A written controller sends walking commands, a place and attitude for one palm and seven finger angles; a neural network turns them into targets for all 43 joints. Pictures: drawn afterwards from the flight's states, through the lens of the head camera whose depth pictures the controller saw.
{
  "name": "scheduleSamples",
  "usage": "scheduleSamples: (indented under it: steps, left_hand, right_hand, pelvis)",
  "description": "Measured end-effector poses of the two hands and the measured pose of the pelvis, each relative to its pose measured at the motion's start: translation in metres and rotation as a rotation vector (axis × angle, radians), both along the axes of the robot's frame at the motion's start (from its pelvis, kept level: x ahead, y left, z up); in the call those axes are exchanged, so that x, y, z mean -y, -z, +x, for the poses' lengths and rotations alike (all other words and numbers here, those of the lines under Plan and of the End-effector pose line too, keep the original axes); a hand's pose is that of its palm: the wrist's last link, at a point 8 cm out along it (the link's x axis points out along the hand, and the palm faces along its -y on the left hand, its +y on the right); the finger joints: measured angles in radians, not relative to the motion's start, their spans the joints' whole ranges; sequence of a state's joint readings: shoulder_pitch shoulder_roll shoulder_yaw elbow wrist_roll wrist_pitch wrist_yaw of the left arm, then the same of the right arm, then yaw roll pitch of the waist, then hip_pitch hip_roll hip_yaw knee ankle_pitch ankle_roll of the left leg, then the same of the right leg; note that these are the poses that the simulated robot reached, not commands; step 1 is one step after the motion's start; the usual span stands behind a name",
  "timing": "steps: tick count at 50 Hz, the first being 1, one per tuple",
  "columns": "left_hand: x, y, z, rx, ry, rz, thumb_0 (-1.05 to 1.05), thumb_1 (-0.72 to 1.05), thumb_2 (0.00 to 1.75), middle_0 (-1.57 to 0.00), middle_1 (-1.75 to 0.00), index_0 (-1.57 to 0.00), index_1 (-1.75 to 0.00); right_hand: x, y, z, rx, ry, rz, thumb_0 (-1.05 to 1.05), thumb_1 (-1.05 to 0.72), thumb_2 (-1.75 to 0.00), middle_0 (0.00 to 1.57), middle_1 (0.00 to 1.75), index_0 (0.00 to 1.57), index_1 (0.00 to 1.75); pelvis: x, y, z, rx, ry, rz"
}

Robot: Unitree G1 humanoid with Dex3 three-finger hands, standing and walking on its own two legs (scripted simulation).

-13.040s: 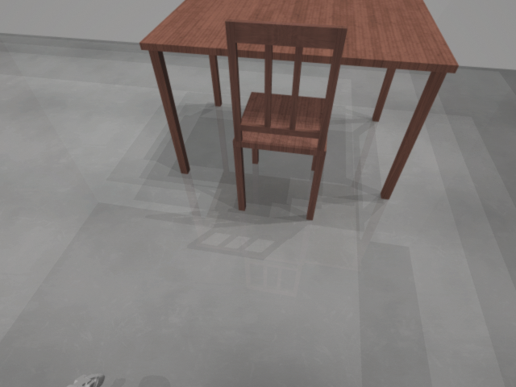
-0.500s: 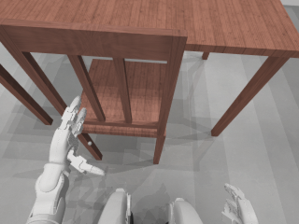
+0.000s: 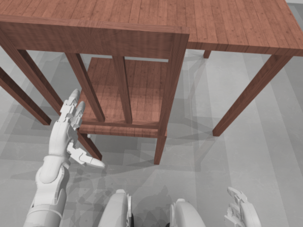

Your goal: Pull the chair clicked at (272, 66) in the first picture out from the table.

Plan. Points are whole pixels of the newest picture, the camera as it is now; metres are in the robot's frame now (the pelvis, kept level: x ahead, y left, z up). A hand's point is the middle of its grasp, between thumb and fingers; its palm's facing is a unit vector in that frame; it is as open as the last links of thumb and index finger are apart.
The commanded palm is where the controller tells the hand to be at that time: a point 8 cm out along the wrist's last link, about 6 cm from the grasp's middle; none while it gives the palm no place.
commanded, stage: push the fingers through the gap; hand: left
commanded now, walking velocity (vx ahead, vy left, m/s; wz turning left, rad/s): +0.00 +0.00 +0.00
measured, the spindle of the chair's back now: (90, 94) +0.46 +0.18 +0.03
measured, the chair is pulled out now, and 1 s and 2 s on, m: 0.00 0.00 0.00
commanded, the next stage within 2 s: hook a spindle and tug to test in 1.32 s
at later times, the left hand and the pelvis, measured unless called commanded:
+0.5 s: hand (92, 120) +0.37 +0.17 +0.03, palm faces -0.06 -1.00 -0.04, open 16.9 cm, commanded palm +0.36 +0.22 +0.03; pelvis +0.00 +0.01 +0.00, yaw +0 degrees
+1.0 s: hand (97, 103) +0.43 +0.16 +0.02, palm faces -0.04 -1.00 -0.04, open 16.9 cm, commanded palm +0.41 +0.21 +0.02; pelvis +0.00 +0.01 +0.00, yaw -1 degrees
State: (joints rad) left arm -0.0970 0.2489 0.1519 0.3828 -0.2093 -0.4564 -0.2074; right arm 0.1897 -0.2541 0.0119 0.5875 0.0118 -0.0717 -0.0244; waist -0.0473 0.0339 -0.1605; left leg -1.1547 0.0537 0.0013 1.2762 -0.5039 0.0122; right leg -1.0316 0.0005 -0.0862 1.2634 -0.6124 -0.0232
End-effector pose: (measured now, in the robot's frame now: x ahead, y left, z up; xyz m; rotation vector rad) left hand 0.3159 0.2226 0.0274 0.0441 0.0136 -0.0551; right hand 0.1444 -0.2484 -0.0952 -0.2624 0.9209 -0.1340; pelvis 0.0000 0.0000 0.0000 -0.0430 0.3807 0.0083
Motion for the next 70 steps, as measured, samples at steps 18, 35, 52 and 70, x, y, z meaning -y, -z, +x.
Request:
scheduleSamples:
  steps: [18,35,52,70]
  left_hand:
    - [-0.003,-0.001,0.028,0.01,-0.003,-0.006,-0.01,-0.5,0.3,-0.06,-0.08,-0.06,-0.08]
    - [0.002,-0.001,0.063,0.011,-0.011,0.002,-0.01,-0.5,0.3,-0.06,-0.08,-0.06,-0.08]
    - [0.004,0.001,0.099,0.01,-0.016,0.0,-0.01,-0.5,0.3,-0.06,-0.08,-0.06,-0.08]
    - [-0.002,-0.002,0.084,0.016,-0.017,-0.004,-0.01,-0.5,0.3,-0.06,-0.08,-0.06,-0.08]
  right_hand:
    - [0.001,0.002,-0.025,-0.077,0.037,-0.008,0.01,-0.9,-0.89,0.2,0.3,0.21,0.3]
    - [-0.002,0.008,-0.044,-0.144,0.056,-0.001,0.01,-0.9,-0.89,0.2,0.3,0.21,0.3]
    - [0.005,0.015,-0.073,-0.248,0.1,-0.01,0.01,-0.9,-0.89,0.2,0.3,0.21,0.3]
    - [0.001,0.01,-0.062,-0.233,0.091,0.005,0.01,-0.9,-0.89,0.2,0.3,0.21,0.3]
  pelvis:
    - [-0.006,-0.002,0.0,-0.008,0.006,-0.003]
    - [-0.009,-0.001,-0.003,-0.021,0.009,-0.005]
    - [-0.008,0.002,-0.003,-0.047,0.014,-0.006]
    - [-0.009,-0.003,0.002,-0.037,0.013,-0.006]
